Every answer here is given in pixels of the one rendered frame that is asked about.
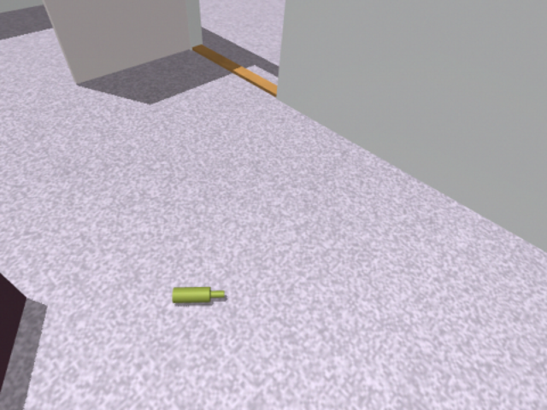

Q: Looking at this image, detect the bottle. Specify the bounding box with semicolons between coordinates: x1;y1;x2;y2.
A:
172;287;225;303

